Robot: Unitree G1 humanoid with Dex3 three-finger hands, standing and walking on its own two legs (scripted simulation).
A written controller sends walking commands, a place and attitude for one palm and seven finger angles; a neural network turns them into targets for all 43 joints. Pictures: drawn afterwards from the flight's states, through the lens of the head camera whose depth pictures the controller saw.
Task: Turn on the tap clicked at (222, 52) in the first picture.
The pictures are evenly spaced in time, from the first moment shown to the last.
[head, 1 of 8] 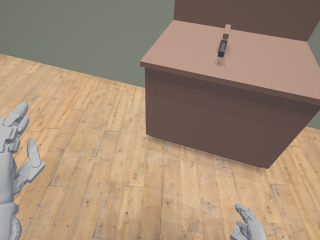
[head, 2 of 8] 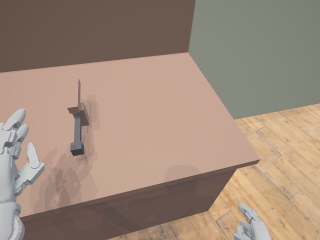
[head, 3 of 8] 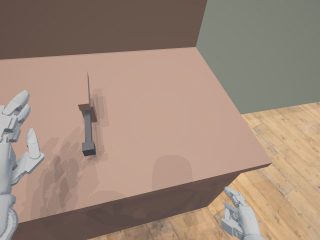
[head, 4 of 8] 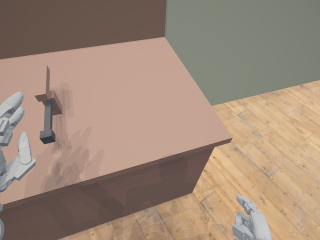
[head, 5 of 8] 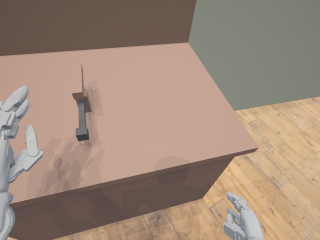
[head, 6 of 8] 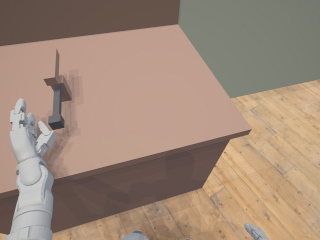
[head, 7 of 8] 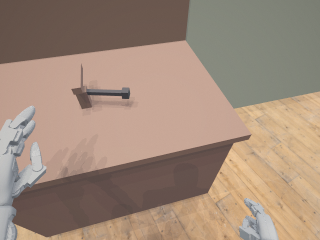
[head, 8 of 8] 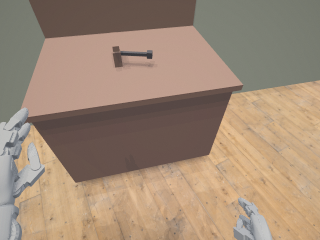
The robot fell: no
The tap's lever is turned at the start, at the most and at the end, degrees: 0 73 73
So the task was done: yes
